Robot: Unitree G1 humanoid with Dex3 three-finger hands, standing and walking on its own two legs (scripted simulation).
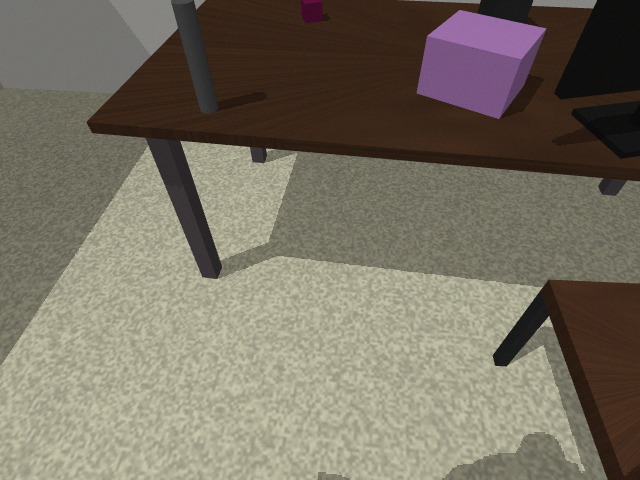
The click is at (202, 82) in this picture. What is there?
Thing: slim round
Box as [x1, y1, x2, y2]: [171, 0, 217, 113]
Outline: 171,0 200,110 206,113 213,112 217,109 217,103 193,0
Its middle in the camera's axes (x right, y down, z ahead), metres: -0.28 -0.42 +0.90
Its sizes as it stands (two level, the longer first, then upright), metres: 0.046 0.046 0.246
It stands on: a support 0.73 m high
